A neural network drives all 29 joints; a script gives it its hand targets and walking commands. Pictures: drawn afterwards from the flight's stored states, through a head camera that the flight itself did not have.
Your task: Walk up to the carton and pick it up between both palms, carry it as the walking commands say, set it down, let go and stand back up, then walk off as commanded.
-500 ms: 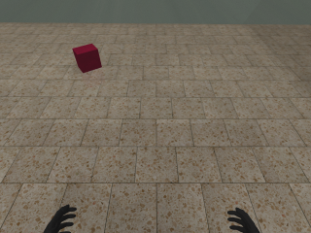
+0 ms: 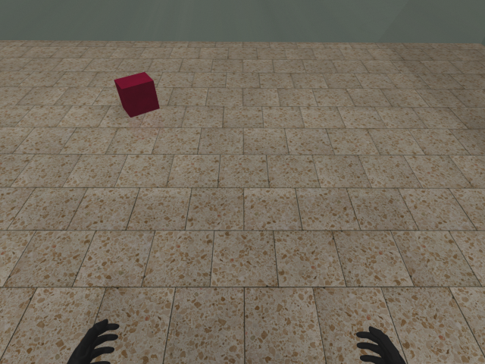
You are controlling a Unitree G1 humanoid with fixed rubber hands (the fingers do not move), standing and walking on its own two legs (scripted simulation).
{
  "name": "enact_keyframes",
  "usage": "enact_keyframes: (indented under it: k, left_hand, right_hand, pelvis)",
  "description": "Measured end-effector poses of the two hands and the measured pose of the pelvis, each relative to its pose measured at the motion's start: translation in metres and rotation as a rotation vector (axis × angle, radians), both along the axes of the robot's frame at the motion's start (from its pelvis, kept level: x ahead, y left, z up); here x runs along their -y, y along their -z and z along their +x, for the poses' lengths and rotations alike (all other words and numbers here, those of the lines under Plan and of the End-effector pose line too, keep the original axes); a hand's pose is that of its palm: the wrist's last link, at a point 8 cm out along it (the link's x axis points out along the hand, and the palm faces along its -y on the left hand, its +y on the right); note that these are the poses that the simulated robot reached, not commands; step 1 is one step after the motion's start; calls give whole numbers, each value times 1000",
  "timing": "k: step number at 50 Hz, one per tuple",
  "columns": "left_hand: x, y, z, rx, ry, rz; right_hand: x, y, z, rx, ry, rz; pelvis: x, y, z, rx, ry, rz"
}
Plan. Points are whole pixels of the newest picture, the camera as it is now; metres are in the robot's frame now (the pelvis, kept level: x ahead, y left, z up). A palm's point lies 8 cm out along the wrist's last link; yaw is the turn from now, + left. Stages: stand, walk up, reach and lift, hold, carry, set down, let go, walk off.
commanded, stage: stand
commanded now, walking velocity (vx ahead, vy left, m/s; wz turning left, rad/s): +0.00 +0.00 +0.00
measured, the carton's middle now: (137, 94) +2.08 +0.78 -0.63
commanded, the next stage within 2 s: walk up in 0.74 s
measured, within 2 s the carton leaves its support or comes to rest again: neither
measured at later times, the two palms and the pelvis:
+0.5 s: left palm out of the picture +0.15 +0.27 -0.06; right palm out of the picture +0.13 -0.24 -0.08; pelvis -0.01 +0.00 +0.00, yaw +0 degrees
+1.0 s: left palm out of the picture +0.14 +0.28 -0.06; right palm out of the picture +0.13 -0.24 -0.08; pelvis -0.01 +0.01 +0.00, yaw +0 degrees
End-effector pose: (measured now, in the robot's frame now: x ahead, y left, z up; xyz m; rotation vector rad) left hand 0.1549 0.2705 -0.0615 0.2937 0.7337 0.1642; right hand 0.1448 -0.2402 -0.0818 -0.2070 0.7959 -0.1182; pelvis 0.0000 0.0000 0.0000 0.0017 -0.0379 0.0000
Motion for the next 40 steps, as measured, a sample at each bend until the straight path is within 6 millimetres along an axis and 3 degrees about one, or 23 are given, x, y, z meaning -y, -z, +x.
enact_keyframes:
  k: [40]
  left_hand:
    - [-3,-1,-10,10,8,1]
  right_hand:
    - [0,1,-16,-16,6,-8]
  pelvis:
    - [-3,0,-11,12,0,-4]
